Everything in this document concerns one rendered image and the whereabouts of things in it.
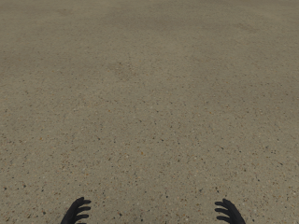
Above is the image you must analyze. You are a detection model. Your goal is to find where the robot right hand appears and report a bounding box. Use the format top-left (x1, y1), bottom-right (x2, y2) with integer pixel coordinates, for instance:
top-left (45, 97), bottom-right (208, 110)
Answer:
top-left (214, 198), bottom-right (246, 224)

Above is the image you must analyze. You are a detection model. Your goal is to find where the robot left hand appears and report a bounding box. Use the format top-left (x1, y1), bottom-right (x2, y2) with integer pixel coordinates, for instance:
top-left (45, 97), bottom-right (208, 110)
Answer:
top-left (61, 197), bottom-right (92, 224)

